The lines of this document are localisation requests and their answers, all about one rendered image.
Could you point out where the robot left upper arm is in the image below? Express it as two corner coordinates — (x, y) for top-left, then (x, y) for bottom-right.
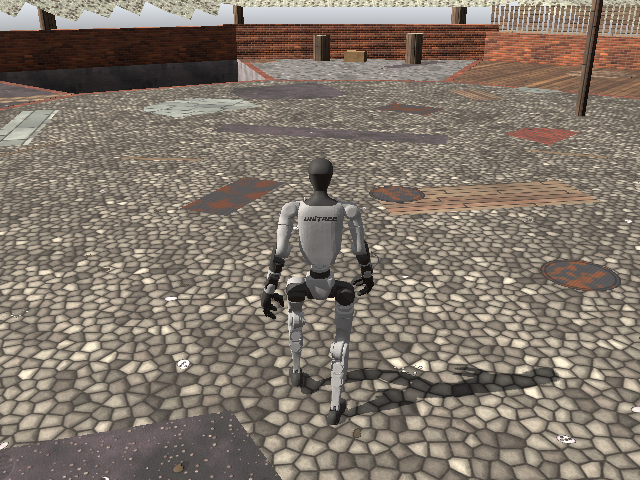
(275, 201), (300, 259)

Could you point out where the robot left forearm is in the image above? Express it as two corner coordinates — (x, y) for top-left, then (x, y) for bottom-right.
(264, 243), (285, 294)

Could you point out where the robot right upper arm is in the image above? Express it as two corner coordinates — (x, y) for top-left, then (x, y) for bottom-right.
(341, 201), (367, 255)

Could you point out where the robot right hand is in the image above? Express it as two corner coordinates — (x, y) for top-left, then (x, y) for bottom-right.
(351, 273), (374, 296)

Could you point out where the robot left hand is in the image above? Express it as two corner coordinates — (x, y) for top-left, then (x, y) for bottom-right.
(261, 291), (284, 319)

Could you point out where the robot right forearm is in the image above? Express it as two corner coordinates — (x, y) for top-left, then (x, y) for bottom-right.
(356, 240), (373, 278)

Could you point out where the right robot thigh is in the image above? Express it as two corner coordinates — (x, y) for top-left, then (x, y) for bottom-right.
(330, 280), (355, 361)

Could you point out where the robot torso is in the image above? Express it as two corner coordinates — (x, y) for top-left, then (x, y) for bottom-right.
(297, 197), (344, 300)

